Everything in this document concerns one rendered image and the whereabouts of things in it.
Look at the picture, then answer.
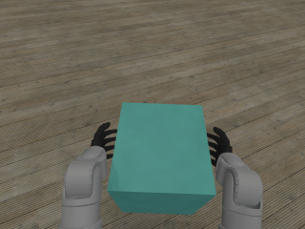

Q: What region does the robot left forearm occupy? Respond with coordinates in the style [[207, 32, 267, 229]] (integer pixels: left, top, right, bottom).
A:
[[57, 146, 108, 229]]

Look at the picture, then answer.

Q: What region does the left robot hand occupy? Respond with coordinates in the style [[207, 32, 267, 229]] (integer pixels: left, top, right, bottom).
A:
[[91, 122, 117, 159]]

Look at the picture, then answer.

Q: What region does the carton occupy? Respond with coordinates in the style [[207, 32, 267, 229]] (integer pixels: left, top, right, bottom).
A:
[[107, 102, 216, 215]]

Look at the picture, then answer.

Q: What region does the robot right forearm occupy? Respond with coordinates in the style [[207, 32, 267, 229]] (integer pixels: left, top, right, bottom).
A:
[[215, 152, 263, 229]]

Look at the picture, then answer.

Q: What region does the right robot hand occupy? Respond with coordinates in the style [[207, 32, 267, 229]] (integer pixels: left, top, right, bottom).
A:
[[206, 127, 233, 167]]

